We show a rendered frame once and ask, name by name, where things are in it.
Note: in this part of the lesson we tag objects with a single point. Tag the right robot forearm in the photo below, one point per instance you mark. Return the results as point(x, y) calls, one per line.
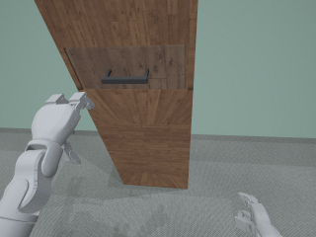
point(266, 230)

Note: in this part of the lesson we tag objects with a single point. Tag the left robot forearm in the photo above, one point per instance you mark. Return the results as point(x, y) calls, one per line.
point(30, 188)

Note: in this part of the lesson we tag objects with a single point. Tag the robot left hand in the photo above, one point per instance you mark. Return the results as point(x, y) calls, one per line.
point(58, 118)

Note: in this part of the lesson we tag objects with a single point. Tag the handle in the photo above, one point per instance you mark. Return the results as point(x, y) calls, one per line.
point(107, 79)

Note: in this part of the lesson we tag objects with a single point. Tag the cabinet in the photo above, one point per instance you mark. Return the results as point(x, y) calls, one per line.
point(147, 132)

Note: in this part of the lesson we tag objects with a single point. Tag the drawer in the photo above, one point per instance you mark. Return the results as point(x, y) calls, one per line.
point(167, 64)

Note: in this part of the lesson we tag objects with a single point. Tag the robot right hand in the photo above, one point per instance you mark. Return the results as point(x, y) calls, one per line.
point(247, 221)

